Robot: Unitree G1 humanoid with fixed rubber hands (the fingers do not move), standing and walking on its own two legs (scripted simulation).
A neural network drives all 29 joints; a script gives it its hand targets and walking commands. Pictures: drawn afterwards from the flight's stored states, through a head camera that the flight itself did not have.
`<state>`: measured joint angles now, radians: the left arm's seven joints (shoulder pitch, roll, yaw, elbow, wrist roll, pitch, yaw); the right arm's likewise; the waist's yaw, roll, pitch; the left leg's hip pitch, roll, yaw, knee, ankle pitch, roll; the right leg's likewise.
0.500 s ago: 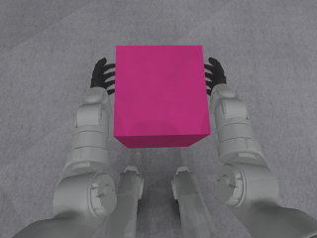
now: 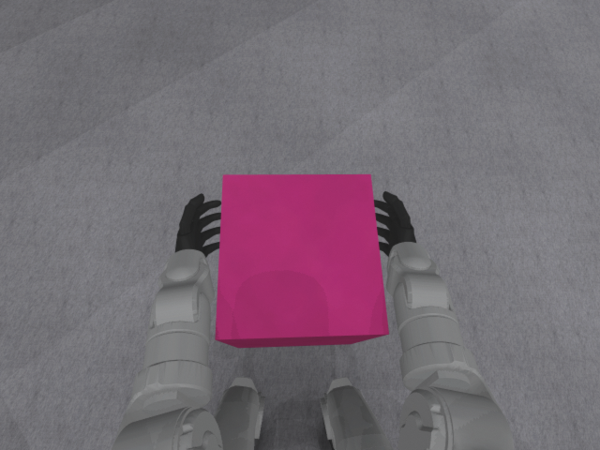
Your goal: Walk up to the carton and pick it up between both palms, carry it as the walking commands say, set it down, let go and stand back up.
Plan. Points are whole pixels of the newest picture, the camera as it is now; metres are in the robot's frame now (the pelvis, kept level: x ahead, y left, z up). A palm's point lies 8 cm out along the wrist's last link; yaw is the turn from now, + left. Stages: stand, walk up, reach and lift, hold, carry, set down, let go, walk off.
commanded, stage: reach and lift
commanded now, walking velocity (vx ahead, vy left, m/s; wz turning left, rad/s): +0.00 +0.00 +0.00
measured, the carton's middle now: (296, 272) +0.37 +0.00 -0.12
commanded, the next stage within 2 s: none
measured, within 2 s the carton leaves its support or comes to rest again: neither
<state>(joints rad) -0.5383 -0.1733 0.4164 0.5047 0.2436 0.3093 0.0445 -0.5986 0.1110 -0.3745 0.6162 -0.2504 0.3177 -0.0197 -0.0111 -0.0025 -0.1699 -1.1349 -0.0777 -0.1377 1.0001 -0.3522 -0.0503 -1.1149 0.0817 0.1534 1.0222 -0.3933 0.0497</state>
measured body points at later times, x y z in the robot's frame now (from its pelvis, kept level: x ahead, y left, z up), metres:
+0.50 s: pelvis +0.02 +0.00 +0.05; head +0.09 -0.01 +0.50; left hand +0.36 +0.14 +0.03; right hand +0.36 -0.15 +0.02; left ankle +0.06 +0.14 -0.66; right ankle +0.04 -0.14 -0.66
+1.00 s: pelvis +0.02 +0.00 +0.08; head +0.01 +0.00 +0.53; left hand +0.34 +0.15 +0.10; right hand +0.35 -0.14 +0.09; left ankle +0.06 +0.14 -0.66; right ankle +0.04 -0.14 -0.66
